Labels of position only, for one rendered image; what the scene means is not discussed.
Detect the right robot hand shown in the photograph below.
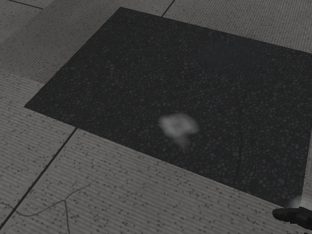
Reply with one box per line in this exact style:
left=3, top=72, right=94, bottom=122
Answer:
left=272, top=207, right=312, bottom=234

